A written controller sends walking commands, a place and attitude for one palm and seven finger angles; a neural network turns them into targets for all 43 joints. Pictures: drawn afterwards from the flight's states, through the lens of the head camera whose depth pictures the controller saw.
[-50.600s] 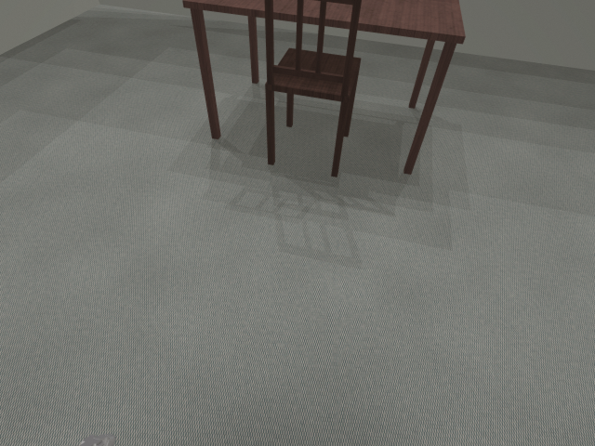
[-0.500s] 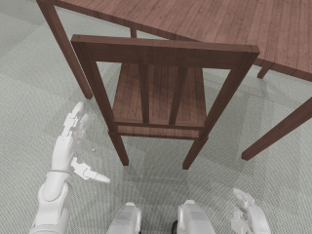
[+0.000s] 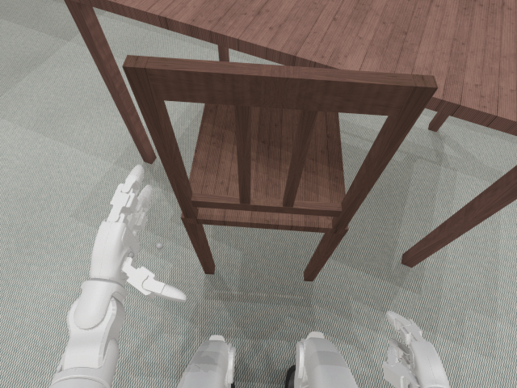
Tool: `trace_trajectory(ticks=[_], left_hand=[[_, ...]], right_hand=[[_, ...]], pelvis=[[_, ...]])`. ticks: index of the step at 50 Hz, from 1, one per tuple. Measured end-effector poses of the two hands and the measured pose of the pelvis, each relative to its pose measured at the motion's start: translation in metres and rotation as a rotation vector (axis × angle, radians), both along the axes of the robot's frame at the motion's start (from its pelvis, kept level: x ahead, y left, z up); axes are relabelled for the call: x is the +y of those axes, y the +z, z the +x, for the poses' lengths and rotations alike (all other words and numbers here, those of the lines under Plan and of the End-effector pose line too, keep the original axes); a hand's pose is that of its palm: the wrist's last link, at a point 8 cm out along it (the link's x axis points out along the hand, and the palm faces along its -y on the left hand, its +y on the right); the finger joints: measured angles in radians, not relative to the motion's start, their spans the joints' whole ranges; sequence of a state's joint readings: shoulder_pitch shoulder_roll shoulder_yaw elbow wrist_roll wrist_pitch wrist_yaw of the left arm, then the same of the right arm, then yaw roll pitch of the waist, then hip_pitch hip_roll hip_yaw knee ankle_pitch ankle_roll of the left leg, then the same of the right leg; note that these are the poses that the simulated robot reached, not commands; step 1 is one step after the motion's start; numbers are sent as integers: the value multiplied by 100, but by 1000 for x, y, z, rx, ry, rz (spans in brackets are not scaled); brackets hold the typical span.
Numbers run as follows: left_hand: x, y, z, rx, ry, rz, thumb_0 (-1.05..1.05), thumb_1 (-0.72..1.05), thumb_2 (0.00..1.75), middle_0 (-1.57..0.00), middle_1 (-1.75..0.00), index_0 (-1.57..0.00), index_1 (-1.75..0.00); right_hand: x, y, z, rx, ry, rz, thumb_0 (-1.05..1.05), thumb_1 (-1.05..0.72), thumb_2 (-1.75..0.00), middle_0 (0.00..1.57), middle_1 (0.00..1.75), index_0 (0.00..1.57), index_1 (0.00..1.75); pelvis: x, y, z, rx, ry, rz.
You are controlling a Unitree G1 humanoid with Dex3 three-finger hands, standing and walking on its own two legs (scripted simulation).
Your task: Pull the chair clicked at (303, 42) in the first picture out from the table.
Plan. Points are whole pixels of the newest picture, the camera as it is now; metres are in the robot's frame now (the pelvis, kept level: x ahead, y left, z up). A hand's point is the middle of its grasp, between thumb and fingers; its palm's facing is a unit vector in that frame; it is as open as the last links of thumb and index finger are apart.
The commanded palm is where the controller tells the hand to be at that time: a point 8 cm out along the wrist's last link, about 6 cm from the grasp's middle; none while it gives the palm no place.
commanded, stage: push the fingers through the gap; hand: left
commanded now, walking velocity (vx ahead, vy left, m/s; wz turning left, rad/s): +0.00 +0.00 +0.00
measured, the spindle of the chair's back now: (244, 161) +0.47 +0.05 +0.02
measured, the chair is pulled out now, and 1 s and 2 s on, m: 0.14 0.14 0.14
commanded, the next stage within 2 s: hook a spindle and tug to test in 1.44 s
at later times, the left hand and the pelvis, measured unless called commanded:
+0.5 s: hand (170, 209) +0.37 +0.16 +0.02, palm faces -0.04 -1.00 -0.04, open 16.9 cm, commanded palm +0.36 +0.21 +0.02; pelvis +0.00 +0.00 +0.00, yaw -1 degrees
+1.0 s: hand (176, 181) +0.43 +0.15 +0.02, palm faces -0.03 -1.00 -0.04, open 16.9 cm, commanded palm +0.41 +0.20 +0.02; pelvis +0.00 +0.00 +0.00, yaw -1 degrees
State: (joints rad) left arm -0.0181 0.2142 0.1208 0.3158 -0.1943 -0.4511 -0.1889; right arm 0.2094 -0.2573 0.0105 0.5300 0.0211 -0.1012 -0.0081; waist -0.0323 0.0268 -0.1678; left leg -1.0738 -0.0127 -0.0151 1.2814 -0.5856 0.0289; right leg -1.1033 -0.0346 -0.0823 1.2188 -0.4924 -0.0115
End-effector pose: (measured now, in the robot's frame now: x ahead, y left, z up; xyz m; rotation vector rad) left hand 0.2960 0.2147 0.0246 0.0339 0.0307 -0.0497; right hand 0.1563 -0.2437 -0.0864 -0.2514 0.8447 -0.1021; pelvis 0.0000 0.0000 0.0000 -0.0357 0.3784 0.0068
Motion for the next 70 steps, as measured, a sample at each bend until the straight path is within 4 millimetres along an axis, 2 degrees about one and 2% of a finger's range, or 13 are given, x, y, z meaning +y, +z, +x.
trace_trajectory(ticks=[12,54,63,70], left_hand=[[-3,0,34,-11,-4,2,-1,-50,30,-7,-8,-6,-8],[-7,-3,118,-11,15,6,-1,-50,30,-7,-8,-6,-8],[-1,-7,118,0,27,4,-1,-49,30,-7,-8,-6,-8],[2,-4,113,-22,21,-1,-1,-50,30,-6,-8,-6,-8]], right_hand=[[-1,-6,-13,39,-23,-5,1,-91,-90,21,29,21,30],[-13,-22,-76,258,-109,-20,1,-91,-90,20,29,21,30],[-11,-19,-88,296,-129,-16,1,-91,-90,20,29,21,30],[-10,-17,-86,298,-125,-20,1,-91,-90,20,29,21,30]], pelvis=[[2,-2,-3,9,-6,0],[4,-4,-3,55,-21,0],[6,-2,-2,57,-29,0],[9,0,-1,53,-24,-6]])
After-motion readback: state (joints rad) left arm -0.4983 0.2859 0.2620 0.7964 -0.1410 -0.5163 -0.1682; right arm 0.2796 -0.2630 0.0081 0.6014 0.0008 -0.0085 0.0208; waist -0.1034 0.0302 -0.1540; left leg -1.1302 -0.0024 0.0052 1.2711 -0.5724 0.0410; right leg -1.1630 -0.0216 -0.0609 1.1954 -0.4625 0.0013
